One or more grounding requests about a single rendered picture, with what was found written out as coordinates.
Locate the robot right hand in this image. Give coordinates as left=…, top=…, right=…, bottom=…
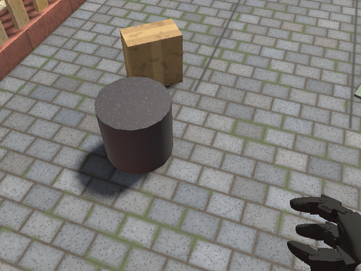
left=287, top=194, right=361, bottom=271

